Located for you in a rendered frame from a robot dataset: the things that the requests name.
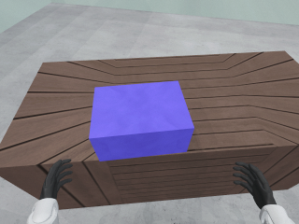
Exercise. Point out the robot right hand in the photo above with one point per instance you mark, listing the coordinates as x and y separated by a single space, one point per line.
257 184

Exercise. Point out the robot left hand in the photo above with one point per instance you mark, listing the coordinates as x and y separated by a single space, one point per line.
52 181

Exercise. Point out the left robot forearm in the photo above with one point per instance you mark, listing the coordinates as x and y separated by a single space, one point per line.
44 211

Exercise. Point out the right robot forearm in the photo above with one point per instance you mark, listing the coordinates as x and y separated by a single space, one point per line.
274 214

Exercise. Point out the carton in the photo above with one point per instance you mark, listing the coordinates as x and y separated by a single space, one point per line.
139 120

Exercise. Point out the pedestal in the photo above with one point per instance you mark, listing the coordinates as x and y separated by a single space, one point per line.
244 108

